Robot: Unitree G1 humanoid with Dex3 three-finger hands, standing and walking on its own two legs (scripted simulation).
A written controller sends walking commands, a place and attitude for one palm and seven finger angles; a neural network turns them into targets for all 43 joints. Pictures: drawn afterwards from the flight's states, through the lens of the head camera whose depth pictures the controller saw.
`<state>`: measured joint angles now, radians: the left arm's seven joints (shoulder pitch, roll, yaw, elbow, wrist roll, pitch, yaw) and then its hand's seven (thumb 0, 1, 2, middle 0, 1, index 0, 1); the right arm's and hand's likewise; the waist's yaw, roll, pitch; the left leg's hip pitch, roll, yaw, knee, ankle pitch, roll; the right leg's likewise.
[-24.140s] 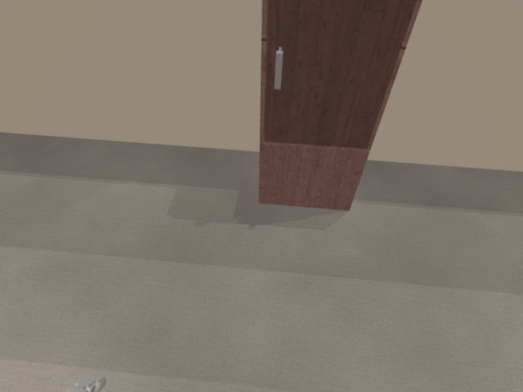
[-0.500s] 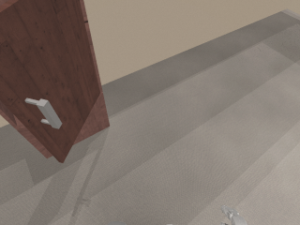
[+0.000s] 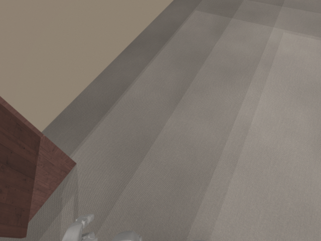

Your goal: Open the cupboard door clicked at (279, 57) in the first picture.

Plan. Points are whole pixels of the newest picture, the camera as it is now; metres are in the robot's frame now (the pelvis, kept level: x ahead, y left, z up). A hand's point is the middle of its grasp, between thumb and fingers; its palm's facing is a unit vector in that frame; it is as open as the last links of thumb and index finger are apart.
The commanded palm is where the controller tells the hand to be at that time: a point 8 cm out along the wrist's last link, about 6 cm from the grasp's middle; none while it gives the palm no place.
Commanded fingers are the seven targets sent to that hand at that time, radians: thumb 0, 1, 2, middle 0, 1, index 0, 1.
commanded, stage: walk to a spot facing it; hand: left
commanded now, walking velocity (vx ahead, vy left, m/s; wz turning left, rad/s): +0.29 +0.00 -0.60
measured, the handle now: out of the picture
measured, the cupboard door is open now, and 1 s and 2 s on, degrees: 42 42 42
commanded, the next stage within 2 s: turn to face it in 1.42 s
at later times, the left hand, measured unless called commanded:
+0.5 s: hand (89, 236) +0.15 +0.23 -0.18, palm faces -0.14 -0.97 -0.19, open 7.4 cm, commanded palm none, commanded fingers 0.00 0.90 0.90 -0.20 -0.30 -0.20 -0.30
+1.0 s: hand (174, 104) +0.61 -0.03 -0.16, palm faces -0.60 -0.77 -0.20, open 7.3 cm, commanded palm none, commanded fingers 0.00 0.90 0.90 -0.20 -0.30 -0.20 -0.30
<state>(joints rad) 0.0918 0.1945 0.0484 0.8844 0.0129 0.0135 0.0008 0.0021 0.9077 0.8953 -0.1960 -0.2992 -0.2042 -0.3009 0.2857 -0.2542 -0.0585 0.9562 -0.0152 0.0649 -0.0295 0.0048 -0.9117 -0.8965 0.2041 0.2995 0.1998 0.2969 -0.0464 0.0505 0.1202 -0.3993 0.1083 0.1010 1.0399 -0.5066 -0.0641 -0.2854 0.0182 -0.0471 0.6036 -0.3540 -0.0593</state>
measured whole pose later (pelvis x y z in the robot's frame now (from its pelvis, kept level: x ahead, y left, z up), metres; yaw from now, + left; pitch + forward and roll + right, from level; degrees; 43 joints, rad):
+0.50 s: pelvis +0.17 +0.03 -0.01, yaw -16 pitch +2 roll +0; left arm 0.42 0.21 0.08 1.05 0.01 0.00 -0.01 0.01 0.91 0.90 -0.20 -0.30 -0.21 -0.30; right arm 0.08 -0.19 -0.03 0.82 -0.03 -0.06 -0.01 0.00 -0.91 -0.90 0.21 0.30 0.20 0.30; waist 0.07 -0.06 0.06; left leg -0.41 0.03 0.08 0.65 -0.27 0.02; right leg -0.20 0.06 0.15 0.88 -0.51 -0.04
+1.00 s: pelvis +0.37 -0.08 -0.02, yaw -35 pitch +2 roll +1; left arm 0.03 0.19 0.06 0.88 0.02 -0.03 -0.04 0.00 0.91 0.90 -0.19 -0.30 -0.20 -0.30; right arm 0.56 -0.15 -0.01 1.11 -0.02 -0.02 -0.02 0.01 -0.91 -0.90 0.20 0.30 0.20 0.30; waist -0.05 0.00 0.10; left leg -0.01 0.13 0.32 0.75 -0.51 -0.06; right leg -0.47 0.03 -0.15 0.70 -0.30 -0.14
